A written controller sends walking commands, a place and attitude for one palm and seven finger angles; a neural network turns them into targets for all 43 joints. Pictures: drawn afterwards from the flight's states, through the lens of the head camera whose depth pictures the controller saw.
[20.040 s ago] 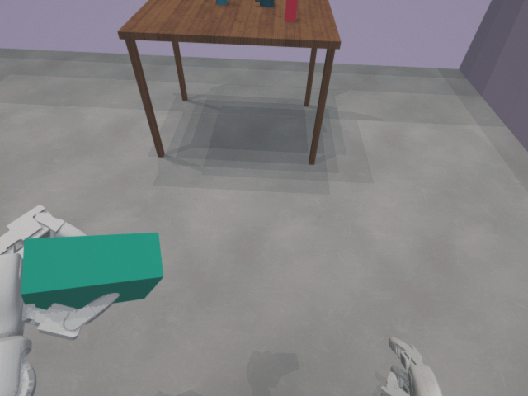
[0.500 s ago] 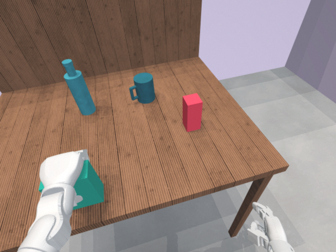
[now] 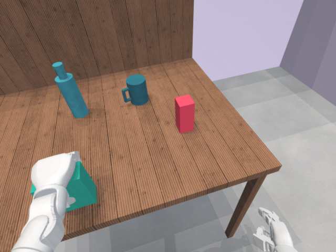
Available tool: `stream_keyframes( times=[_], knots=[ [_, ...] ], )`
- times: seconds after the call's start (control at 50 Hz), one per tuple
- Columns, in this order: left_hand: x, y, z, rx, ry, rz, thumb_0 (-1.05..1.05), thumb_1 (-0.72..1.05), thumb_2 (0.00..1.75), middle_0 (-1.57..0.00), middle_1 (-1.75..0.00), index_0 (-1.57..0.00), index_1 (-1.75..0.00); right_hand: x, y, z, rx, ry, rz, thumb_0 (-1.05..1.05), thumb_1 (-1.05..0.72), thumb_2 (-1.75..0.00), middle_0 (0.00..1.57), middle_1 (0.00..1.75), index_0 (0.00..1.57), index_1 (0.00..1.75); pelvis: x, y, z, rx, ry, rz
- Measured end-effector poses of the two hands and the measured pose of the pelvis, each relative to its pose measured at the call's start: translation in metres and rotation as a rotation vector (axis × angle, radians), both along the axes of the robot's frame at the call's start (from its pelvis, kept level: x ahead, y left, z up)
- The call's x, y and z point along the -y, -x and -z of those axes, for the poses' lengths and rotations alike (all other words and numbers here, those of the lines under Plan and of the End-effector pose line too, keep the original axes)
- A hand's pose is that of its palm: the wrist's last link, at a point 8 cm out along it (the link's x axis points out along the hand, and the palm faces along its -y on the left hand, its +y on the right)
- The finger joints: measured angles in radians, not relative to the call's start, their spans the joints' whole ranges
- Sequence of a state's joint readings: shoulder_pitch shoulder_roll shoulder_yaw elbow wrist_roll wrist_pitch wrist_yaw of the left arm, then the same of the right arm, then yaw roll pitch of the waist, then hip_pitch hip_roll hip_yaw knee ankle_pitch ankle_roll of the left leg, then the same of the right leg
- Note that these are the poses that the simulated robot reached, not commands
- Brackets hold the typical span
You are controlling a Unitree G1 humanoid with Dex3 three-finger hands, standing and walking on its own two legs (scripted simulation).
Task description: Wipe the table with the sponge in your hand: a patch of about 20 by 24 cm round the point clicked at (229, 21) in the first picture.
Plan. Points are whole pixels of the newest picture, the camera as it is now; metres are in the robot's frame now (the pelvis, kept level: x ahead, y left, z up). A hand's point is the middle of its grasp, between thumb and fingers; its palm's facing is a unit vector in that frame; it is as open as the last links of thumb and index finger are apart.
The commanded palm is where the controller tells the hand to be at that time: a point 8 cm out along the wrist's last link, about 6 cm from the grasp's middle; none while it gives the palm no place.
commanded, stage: wipe forward along the first lane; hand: left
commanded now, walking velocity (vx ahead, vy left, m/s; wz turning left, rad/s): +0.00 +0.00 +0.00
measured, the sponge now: (71, 193) +0.24 +0.30 -0.01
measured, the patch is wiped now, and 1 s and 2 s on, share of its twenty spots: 0.05 0.15 0.25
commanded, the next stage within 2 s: slide across to the middle lane in 1.46 s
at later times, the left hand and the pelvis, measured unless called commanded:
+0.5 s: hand (66, 163) +0.30 +0.33 +0.03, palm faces -0.10 +0.02 -0.99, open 9.3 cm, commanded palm +0.29 +0.32 +0.06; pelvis -0.01 +0.00 -0.01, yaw +1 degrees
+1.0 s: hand (66, 146) +0.36 +0.36 +0.03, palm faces -0.12 +0.03 -0.99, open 9.3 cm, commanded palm +0.34 +0.34 +0.06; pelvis -0.01 +0.01 -0.02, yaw +0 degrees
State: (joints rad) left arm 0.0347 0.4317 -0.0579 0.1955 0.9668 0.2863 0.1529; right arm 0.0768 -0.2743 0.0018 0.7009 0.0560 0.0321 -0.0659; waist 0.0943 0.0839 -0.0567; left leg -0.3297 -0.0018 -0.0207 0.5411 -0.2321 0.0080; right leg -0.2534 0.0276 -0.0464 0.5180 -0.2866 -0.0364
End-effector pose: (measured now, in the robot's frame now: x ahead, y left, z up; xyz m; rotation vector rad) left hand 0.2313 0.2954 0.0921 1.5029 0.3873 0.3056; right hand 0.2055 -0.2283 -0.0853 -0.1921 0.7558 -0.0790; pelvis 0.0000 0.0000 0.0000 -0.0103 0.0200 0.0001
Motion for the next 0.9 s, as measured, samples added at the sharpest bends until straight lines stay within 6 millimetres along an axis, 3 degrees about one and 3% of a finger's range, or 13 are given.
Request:
stream_keyframes(
  times=[0.22,0.58,0.9],
  knots=[
    [-0.011,-0.023,0.000,-0.035,-0.033,-0.004,-0.01,-0.46,1.09,-0.82,-1.38,-0.82,-1.38,0.008,0.020,0.013,-0.056,0.002,0.038,0.01,-0.91,-0.90,0.20,0.30,0.20,0.30,0.003,0.005,0.002,-0.029,0.002,-0.006],
    [-0.027,-0.070,0.003,-0.070,-0.078,0.010,0.00,-0.50,1.13,-0.83,-1.38,-0.83,-1.38,0.023,0.079,0.041,-0.218,0.010,0.109,0.01,-0.91,-0.90,0.20,0.30,0.20,0.30,0.001,0.012,0.010,-0.098,0.007,-0.010],
    [-0.042,-0.101,0.003,-0.076,-0.082,0.011,0.01,-0.51,1.15,-0.84,-1.37,-0.84,-1.38,0.029,0.109,0.047,-0.299,0.024,0.154,0.01,-0.91,-0.90,0.20,0.30,0.20,0.30,-0.004,0.013,0.014,-0.141,0.017,-0.004]
  ],
)
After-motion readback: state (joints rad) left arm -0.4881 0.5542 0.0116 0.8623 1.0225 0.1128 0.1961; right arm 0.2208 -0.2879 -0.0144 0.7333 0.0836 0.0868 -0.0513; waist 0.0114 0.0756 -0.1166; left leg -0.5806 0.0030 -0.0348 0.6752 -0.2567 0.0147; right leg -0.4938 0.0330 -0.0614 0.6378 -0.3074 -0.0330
